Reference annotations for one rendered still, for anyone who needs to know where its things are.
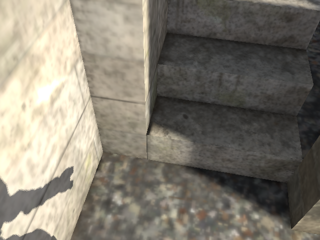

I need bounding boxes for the stairs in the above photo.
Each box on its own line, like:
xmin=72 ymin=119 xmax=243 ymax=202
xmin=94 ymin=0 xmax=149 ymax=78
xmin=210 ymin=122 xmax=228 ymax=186
xmin=146 ymin=0 xmax=320 ymax=183

